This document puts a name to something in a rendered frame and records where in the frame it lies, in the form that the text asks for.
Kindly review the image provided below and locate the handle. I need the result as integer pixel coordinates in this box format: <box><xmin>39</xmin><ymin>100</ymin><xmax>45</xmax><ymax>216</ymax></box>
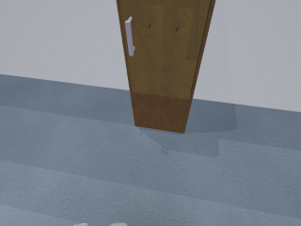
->
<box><xmin>125</xmin><ymin>16</ymin><xmax>135</xmax><ymax>57</ymax></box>

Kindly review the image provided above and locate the cupboard door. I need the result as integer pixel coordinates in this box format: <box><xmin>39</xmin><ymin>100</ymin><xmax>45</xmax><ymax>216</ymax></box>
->
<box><xmin>119</xmin><ymin>0</ymin><xmax>211</xmax><ymax>99</ymax></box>

